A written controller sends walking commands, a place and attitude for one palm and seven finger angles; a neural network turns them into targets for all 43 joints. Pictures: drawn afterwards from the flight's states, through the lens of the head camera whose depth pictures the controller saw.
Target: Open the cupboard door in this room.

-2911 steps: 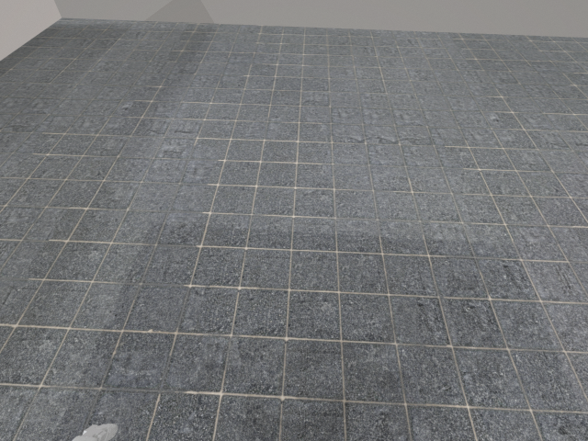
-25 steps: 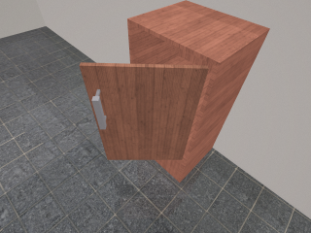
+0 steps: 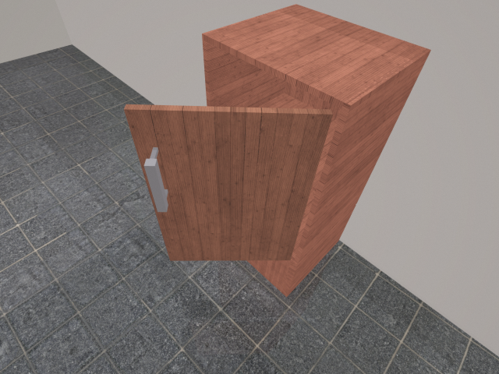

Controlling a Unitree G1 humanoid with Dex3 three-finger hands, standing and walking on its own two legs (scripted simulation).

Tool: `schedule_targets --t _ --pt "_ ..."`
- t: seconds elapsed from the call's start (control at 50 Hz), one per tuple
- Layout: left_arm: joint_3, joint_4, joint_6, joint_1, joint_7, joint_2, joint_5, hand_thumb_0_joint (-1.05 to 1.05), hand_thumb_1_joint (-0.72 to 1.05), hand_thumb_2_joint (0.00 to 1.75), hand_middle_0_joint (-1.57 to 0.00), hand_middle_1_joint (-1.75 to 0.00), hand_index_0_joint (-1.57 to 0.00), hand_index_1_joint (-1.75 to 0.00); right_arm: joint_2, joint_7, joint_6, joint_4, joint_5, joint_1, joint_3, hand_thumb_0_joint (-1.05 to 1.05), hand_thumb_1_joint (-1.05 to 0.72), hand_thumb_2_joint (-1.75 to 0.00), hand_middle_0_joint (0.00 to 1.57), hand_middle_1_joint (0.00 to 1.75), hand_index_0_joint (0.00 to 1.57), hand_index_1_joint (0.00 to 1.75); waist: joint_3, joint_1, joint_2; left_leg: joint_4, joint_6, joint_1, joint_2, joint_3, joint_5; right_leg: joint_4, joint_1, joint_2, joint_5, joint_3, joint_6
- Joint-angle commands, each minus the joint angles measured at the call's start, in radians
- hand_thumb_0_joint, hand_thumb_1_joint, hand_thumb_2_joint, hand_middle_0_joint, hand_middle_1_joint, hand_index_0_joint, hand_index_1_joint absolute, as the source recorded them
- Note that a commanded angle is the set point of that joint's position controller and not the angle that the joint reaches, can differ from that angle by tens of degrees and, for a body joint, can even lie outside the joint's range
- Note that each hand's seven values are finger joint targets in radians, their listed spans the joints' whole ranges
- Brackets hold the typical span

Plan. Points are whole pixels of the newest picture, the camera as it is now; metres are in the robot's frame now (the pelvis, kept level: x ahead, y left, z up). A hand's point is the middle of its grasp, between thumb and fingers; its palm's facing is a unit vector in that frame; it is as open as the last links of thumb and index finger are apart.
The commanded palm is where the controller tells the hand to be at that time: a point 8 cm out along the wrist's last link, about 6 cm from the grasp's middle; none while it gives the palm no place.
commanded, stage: look again from close up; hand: left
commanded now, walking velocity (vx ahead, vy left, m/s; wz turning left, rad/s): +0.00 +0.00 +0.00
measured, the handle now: (158, 180) +0.51 +0.24 -0.03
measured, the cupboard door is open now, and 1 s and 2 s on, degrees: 46 46 46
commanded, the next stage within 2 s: raise the hand with hooked fingers in 0.02 s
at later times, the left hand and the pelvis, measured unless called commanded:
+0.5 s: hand (179, 331) +0.19 +0.12 -0.03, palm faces +0.03 -1.00 +0.03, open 8.3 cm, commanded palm +0.12 +0.21 -0.06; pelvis -0.03 -0.04 -0.07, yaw +5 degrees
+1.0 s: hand (144, 325) +0.20 +0.18 -0.04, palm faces +0.09 -0.99 -0.05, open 11.3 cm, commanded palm +0.16 +0.24 -0.04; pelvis -0.02 -0.07 -0.08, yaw +7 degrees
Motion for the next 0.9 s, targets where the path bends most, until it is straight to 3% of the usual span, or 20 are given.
schedule_targets --t 0.0,0.08,0.1,0.12,0.14,0.16,0.18,0.24,0.28,0.3,0.34,0.36,0.4,0.46,0.52,0.56,0.6,0.68,0.78,0.88 --pt "0.01 -0.011 -0.005 0.103 0.0 0.049 0.004 0.0 0.9 0.9 -0.2 -0.3 -0.2 -0.3 -0.09 -0.011 -0.01 -0.009 0.001 0.1 -0.011 0.0 -0.9 -0.9 0.2 0.3 0.2 0.3 0.08 -0.002 0.01 -0.104 -0.102 -0.047 0.228 -0.202 0.255 -0.031 -0.028 -0.054 0.122 0.061 -0.048" --pt "0.009 -0.011 -0.006 0.104 0.0 0.05 0.003 0.0 0.9 0.9 -0.2 -0.3 -0.2 -0.3 -0.085 -0.01 -0.009 -0.005 0.002 0.103 -0.009 0.0 -0.9 -0.9 0.2 0.3 0.2 0.3 0.091 0.0 0.005 -0.107 -0.096 -0.065 0.226 -0.203 0.221 -0.041 -0.021 -0.057 0.115 0.064 -0.05" --pt "-0.004 0.014 -0.028 0.092 0.027 0.139 0.016 0.0 0.9 0.9 -0.2 -0.3 -0.2 -0.3 -0.164 0.004 -0.023 -0.11 0.009 0.022 0.002 0.0 -0.9 -0.9 0.2 0.3 0.2 0.3 0.122 0.011 -0.042 0.069 -0.114 -0.159 0.259 -0.211 0.685 0.004 -0.054 -0.071 0.259 0.042 -0.042" --pt "0.052 -1.544 -0.211 -0.617 0.025 0.317 -0.153 0.0 0.88 0.89 -0.2 -0.32 -0.2 -0.32 -0.359 -0.017 -0.16 -0.48 0.026 0.072 -0.036 0.0 -0.9 -0.9 0.2 0.3 0.2 0.3 -0.409 -0.134 0.23 0.001 -0.205 0.203 0.194 -0.323 0.627 0.153 -0.098 0.044 0.077 -0.001 -0.017" --pt "0.027 -1.344 -0.144 -0.329 0.074 0.257 -0.092 0.0 0.85 0.88 -0.2 -0.33 -0.2 -0.33 -0.274 -0.019 -0.26 -0.419 0.039 -0.049 -0.001 0.0 -0.9 -0.9 0.2 0.3 0.2 0.3 -0.383 -0.036 0.362 -0.083 -0.252 0.172 0.252 -0.321 0.566 0.285 -0.208 0.032 -0.168 0.017 -0.056" --pt "-0.048 -1.141 -0.002 -0.04 0.11 0.11 -0.097 0.0 0.83 0.87 -0.21 -0.34 -0.21 -0.34 -0.216 -0.006 -0.285 -0.416 0.062 -0.038 -0.01 0.0 -0.9 -0.9 0.2 0.3 0.2 0.3 -0.185 -0.033 0.274 -0.123 -0.279 -0.027 0.23 -0.313 0.3 0.335 -0.263 0.03 -0.187 -0.009 -0.046" --pt "-0.133 -1.124 0.033 -0.023 0.109 -0.007 -0.144 0.0 0.81 0.86 -0.21 -0.36 -0.21 -0.36 -0.216 -0.007 -0.305 -0.402 0.077 -0.005 -0.015 0.0 -0.9 -0.9 0.2 0.3 0.2 0.3 -0.071 -0.049 0.143 -0.081 -0.236 -0.119 0.187 -0.294 0.164 0.32 -0.283 0.021 -0.137 -0.018 -0.042" --pt "-0.174 -1.239 -0.077 -0.021 0.073 0.009 -0.182 0.0 0.74 0.83 -0.21 -0.4 -0.21 -0.4 -0.299 -0.005 -0.369 -0.514 0.067 -0.042 -0.019 0.0 -0.9 -0.9 0.2 0.3 0.2 0.3 -0.034 -0.074 -0.095 0.106 -0.153 -0.249 0.139 -0.294 -0.05 0.159 -0.301 0.036 -0.144 -0.044 -0.048" --pt "-0.093 -1.192 -0.167 -0.073 0.04 0.058 -0.173 0.0 0.69 0.81 -0.22 -0.43 -0.22 -0.43 -0.322 0.007 -0.374 -0.558 0.036 -0.039 -0.039 0.0 -0.9 -0.9 0.2 0.3 0.2 0.3 -0.065 -0.096 -0.125 0.23 -0.159 -0.321 0.117 -0.313 -0.047 0.18 -0.374 0.037 -0.136 -0.039 -0.053" --pt "-0.041 -1.1 -0.228 -0.055 0.008 0.07 -0.178 0.0 0.67 0.8 -0.22 -0.45 -0.22 -0.45 -0.325 0.016 -0.367 -0.571 0.021 -0.062 -0.047 0.0 -0.9 -0.9 0.2 0.3 0.2 0.3 -0.045 -0.082 -0.165 0.268 -0.176 -0.408 0.122 -0.341 -0.117 0.233 -0.46 0.036 -0.185 -0.048 -0.052" --pt "0.027 -0.953 -0.383 0.102 -0.109 0.058 -0.213 0.0 0.62 0.78 -0.22 -0.48 -0.22 -0.48 -0.316 0.029 -0.346 -0.635 0.022 -0.123 -0.066 0.0 -0.9 -0.9 0.2 0.3 0.2 0.3 -0.068 -0.012 -0.37 0.384 -0.156 -0.616 0.088 -0.251 -0.2 0.294 -0.507 0.041 -0.345 -0.035 -0.064" --pt "0.083 -0.923 -0.459 0.169 -0.18 0.099 -0.229 0.0 0.6 0.77 -0.22 -0.5 -0.22 -0.5 -0.314 0.047 -0.331 -0.661 0.024 -0.129 -0.077 0.0 -0.9 -0.9 0.2 0.3 0.2 0.3 -0.096 0.03 -0.262 0.432 -0.162 -0.654 0.064 -0.206 -0.168 0.323 -0.496 0.036 -0.344 -0.013 -0.081" --pt "0.192 -0.978 -0.601 0.167 -0.286 0.212 -0.224 0.0 0.55 0.75 -0.22 -0.53 -0.22 -0.53 -0.317 0.075 -0.299 -0.743 0.014 -0.19 -0.091 0.0 -0.9 -0.9 0.2 0.3 0.2 0.3 -0.17 0.058 -0.06 0.521 -0.16 -0.705 0.041 -0.172 -0.128 0.421 -0.491 0.037 -0.281 0.006 -0.101" --pt "0.256 -1.049 -0.557 0.177 -0.311 0.282 -0.219 0.0 0.48 0.72 -0.23 -0.57 -0.23 -0.57 -0.307 0.078 -0.226 -0.838 0.023 -0.213 -0.091 0.0 -0.9 -0.9 0.2 0.3 0.2 0.3 -0.288 0.107 0.03 0.544 -0.149 -0.743 0.034 -0.16 -0.069 0.514 -0.442 0.054 -0.155 0.027 -0.106" --pt "0.255 -1.288 -0.498 0.05 -0.292 0.274 -0.269 0.0 0.41 0.69 -0.24 -0.62 -0.24 -0.62 -0.29 0.061 -0.185 -0.898 0.032 -0.2 -0.083 0.0 -0.9 -0.9 0.2 0.3 0.2 0.3 -0.384 0.072 0.147 0.558 -0.149 -0.677 0.055 -0.185 0.004 0.534 -0.461 0.068 -0.068 0.019 -0.099" --pt "0.277 -1.389 -0.518 -0.033 -0.276 0.293 -0.295 0.0 0.36 0.67 -0.24 -0.64 -0.24 -0.64 -0.28 0.045 -0.179 -0.878 0.026 -0.149 -0.077 0.0 -0.9 -0.9 0.2 0.3 0.2 0.3 -0.416 0.018 0.07 0.621 -0.119 -0.692 0.068 -0.193 0.024 0.517 -0.445 0.074 -0.025 0.061 -0.079" --pt "0.25 -1.418 -0.565 -0.087 -0.292 0.284 -0.296 0.0 0.32 0.65 -0.24 -0.68 -0.24 -0.68 -0.268 0.03 -0.191 -0.852 0.026 -0.138 -0.064 0.0 -0.9 -0.9 0.2 0.3 0.2 0.3 -0.39 -0.027 0.104 0.669 -0.103 -0.726 0.078 -0.199 -0.002 0.483 -0.46 0.059 -0.031 0.113 -0.062" --pt "0.193 -1.33 -0.6 -0.223 -0.416 0.305 -0.313 0.0 0.22 0.61 -0.25 -0.74 -0.25 -0.74 -0.295 0.009 -0.234 -0.783 0.03 -0.134 -0.039 0.0 -0.9 -0.9 0.2 0.3 0.2 0.3 -0.341 -0.102 0.081 0.745 -0.087 -0.783 0.091 -0.209 -0.08 0.447 -0.528 0.051 -0.155 0.145 -0.049" --pt "0.347 -1.148 -0.455 -0.179 -0.53 0.408 -0.379 0.0 0.11 0.56 -0.26 -0.81 -0.26 -0.81 -0.308 -0.009 -0.252 -0.761 0.056 -0.142 -0.031 0.0 -0.9 -0.9 0.2 0.3 0.2 0.3 -0.44 -0.033 0.019 0.737 -0.088 -0.841 0.087 -0.203 -0.059 0.387 -0.35 0.008 -0.15 0.216 -0.013" --pt "0.449 -1.15 -0.401 -0.109 -0.503 0.435 -0.416 0.0 -0.01 0.51 -0.27 -0.88 -0.27 -0.88 -0.282 0.001 -0.246 -0.777 0.051 -0.147 -0.029 0.0 -0.9 -0.9 0.2 0.3 0.2 0.3 -0.501 0.024 -0.006 0.666 -0.103 -0.821 0.084 -0.214 0.024 0.388 -0.196 -0.018 0.074 0.226 0.011"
